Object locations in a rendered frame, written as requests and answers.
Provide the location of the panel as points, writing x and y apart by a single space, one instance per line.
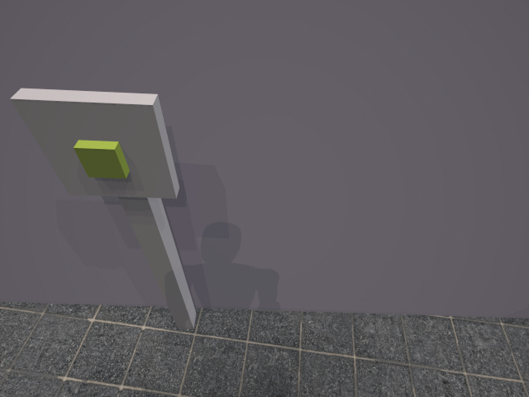
59 118

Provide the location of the button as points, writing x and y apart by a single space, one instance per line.
102 159

